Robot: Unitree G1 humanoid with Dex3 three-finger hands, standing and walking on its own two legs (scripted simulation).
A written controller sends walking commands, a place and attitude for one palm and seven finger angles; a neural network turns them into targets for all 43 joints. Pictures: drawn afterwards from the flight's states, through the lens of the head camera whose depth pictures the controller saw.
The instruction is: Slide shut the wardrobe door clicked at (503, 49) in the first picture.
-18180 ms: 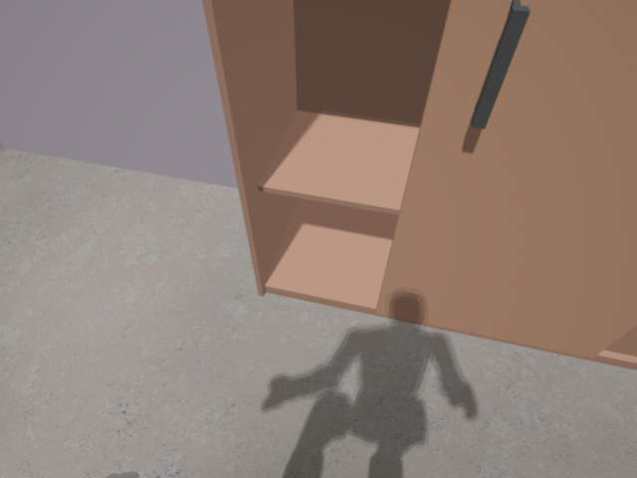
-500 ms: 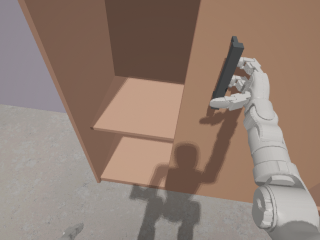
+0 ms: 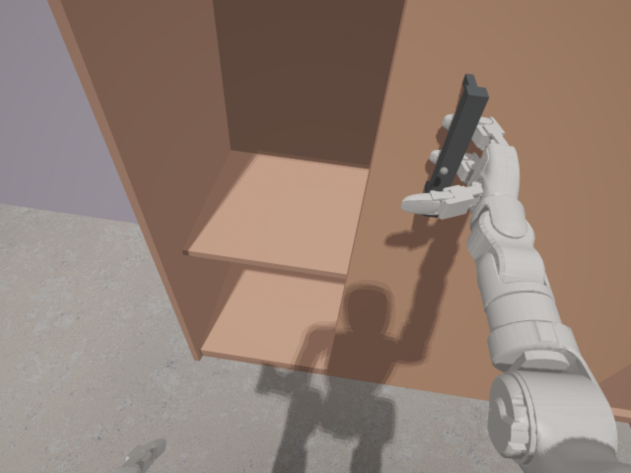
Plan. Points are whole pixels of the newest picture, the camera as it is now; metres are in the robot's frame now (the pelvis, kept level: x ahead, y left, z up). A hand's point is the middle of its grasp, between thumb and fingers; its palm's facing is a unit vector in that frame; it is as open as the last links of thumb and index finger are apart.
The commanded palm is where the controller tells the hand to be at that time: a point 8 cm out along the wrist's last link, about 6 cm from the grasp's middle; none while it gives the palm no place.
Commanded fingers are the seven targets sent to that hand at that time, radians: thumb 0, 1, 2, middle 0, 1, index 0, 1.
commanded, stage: slide the fingers in behind the handle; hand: right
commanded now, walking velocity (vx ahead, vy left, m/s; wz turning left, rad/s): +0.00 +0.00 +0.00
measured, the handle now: (448, 150) +0.51 -0.11 +0.18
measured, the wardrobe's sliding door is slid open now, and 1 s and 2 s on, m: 0.42 0.42 0.42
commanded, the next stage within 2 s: grip the handle and tug to test in 0.42 s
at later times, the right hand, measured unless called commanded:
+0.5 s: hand (441, 168) +0.46 -0.09 +0.18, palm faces +0.04 +1.00 +0.01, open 14.0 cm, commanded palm +0.43 -0.15 +0.18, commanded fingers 0.00 0.50 -0.30 0.30 1.20 0.30 1.20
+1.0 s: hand (438, 169) +0.45 -0.09 +0.18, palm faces +0.04 +1.00 +0.01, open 8.9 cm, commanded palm +0.43 -0.14 +0.18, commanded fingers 0.00 -0.67 -0.80 0.43 1.37 0.43 1.37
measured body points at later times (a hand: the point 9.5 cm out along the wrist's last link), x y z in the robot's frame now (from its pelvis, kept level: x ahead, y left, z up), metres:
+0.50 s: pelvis +0.00 +0.00 +0.00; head +0.02 +0.02 +0.45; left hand +0.08 +0.26 -0.13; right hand +0.45 -0.15 +0.18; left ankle -0.02 +0.10 -0.74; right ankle +0.01 -0.11 -0.74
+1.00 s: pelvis +0.00 +0.00 +0.00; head +0.01 +0.02 +0.45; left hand +0.10 +0.25 -0.12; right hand +0.45 -0.14 +0.18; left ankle -0.02 +0.10 -0.74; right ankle +0.01 -0.11 -0.74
